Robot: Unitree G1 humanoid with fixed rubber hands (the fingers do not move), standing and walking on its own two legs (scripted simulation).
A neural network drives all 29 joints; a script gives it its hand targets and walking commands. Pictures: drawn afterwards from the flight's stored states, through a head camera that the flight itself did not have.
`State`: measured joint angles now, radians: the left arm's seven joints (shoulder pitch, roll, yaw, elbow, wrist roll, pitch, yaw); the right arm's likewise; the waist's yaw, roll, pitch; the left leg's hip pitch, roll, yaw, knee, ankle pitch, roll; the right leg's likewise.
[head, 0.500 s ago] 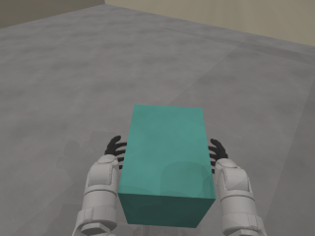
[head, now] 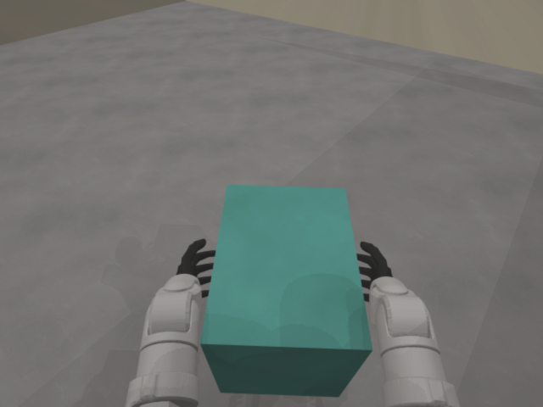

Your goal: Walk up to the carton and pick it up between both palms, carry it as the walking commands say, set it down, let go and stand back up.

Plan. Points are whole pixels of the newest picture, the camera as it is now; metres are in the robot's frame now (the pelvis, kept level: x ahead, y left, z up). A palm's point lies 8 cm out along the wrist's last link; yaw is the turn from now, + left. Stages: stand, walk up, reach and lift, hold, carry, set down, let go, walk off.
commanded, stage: reach and lift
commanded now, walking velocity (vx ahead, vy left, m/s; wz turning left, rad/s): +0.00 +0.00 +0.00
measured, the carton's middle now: (282, 290) +0.32 +0.00 -0.02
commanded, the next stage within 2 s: hold in 0.18 s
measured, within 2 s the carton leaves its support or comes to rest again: neither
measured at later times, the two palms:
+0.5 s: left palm (186, 297) +0.26 +0.15 +0.04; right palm (385, 304) +0.26 -0.15 +0.04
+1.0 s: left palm (191, 295) +0.27 +0.14 +0.04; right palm (386, 300) +0.27 -0.15 +0.03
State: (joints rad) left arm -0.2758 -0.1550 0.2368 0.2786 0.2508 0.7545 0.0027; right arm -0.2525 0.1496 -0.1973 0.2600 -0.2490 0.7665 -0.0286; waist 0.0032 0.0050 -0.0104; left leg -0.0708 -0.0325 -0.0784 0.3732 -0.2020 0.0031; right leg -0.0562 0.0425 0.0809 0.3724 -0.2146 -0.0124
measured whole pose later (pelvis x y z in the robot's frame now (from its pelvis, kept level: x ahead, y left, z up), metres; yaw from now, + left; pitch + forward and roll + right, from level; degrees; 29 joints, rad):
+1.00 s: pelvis -0.01 +0.00 +0.00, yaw +0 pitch -7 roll +0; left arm -0.25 -0.15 0.20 0.28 0.25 0.77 0.01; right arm -0.21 0.14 -0.18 0.24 -0.25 0.78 -0.02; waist 0.00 0.01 0.00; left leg -0.07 -0.03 -0.09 0.38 -0.19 0.00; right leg -0.05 0.05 0.07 0.38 -0.21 -0.02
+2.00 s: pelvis +0.10 +0.03 +0.00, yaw +0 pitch +6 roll -3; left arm -0.10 -0.13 0.10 -0.35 0.04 1.09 0.12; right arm -0.07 0.13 -0.05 -0.37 -0.06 1.10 -0.15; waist 0.00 0.05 -0.14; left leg -0.10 0.03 0.06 0.33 -0.33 0.03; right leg -0.41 -0.01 -0.17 0.49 -0.25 -0.01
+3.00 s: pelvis +0.78 +0.09 -0.03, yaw +2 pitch +5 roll -2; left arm -0.03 -0.13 0.03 -0.40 0.03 1.19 0.16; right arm 0.02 0.13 -0.06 -0.45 -0.04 1.20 -0.15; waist 0.03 0.05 -0.10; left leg -0.19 0.05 0.06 1.05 -0.46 0.00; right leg -0.48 -0.02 -0.26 0.57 -0.18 -0.10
